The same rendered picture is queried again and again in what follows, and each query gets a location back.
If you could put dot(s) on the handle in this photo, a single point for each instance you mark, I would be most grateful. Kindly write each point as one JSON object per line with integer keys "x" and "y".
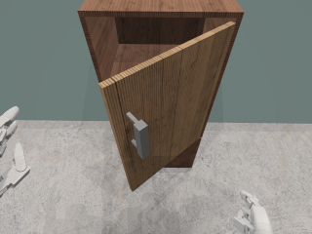
{"x": 141, "y": 135}

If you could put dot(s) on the left robot hand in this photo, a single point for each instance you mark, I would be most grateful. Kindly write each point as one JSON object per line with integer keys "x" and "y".
{"x": 17, "y": 172}

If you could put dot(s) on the right robot hand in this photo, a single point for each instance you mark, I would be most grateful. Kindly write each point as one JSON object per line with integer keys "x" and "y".
{"x": 256, "y": 219}

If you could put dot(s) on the cupboard door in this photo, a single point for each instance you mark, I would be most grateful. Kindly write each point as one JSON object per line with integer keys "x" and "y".
{"x": 171, "y": 93}

